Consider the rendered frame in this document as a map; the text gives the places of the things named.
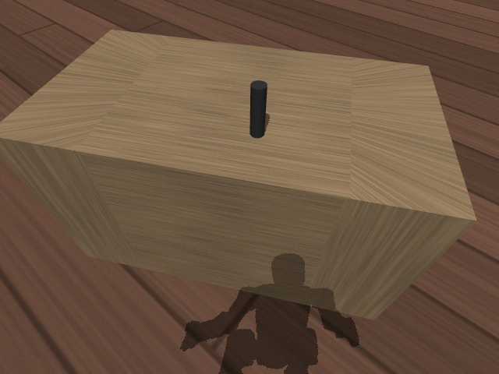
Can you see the can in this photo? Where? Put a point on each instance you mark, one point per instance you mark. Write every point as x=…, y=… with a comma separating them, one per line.
x=258, y=100

